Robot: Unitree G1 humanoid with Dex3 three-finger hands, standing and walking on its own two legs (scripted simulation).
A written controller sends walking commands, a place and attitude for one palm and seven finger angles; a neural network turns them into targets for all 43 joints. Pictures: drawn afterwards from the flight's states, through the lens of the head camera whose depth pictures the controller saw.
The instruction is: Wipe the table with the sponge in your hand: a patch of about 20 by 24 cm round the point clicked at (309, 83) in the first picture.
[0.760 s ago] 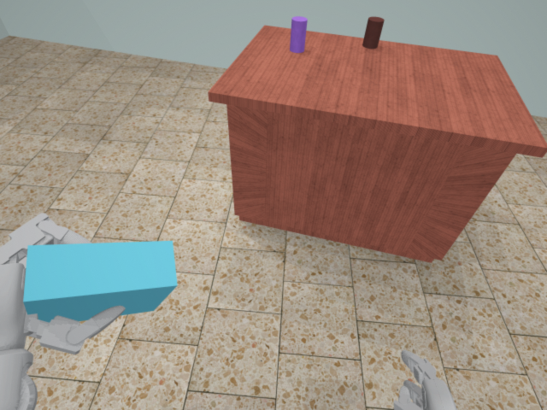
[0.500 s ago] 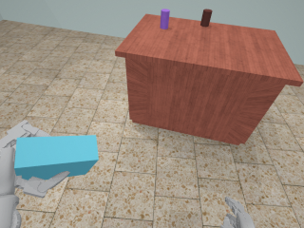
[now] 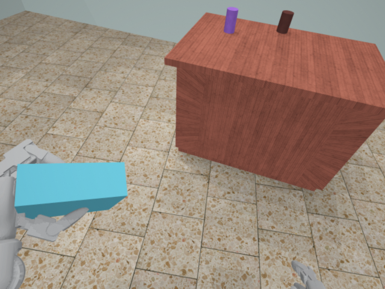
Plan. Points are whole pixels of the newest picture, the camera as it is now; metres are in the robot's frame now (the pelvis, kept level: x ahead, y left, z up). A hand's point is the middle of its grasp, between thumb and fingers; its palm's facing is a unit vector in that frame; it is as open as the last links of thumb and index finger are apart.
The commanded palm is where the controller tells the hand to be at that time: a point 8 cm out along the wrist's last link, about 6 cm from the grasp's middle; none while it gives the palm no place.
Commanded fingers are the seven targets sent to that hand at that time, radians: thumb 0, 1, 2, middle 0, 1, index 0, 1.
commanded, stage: walk to a spot facing it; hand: left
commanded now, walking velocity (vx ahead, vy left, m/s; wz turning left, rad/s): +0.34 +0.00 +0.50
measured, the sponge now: (88, 190) +0.24 +0.18 +0.15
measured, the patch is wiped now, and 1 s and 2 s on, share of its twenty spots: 0.00 0.00 0.00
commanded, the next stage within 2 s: none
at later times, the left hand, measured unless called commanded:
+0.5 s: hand (41, 158) +0.27 +0.26 +0.18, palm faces +0.50 -0.74 -0.45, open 9.6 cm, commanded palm +0.22 +0.29 +0.19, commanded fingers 0.00 0.10 1.30 -1.20 -1.60 -1.20 -1.60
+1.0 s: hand (63, 115) +0.37 +0.26 +0.19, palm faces +0.66 -0.54 -0.52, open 9.6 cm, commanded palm +0.30 +0.28 +0.19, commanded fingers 0.00 0.10 1.30 -1.20 -1.60 -1.20 -1.60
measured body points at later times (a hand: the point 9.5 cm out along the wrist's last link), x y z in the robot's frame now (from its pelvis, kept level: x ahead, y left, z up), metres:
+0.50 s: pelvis +0.11 -0.02 +0.02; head +0.12 -0.01 +0.47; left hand +0.24 +0.29 +0.20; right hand +0.30 -0.19 -0.08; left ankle +0.05 +0.10 -0.72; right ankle +0.16 -0.13 -0.69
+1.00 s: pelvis +0.26 -0.04 +0.01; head +0.32 -0.04 +0.46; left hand +0.33 +0.28 +0.22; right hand +0.50 -0.21 -0.09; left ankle +0.33 +0.12 -0.68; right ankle +0.18 -0.12 -0.72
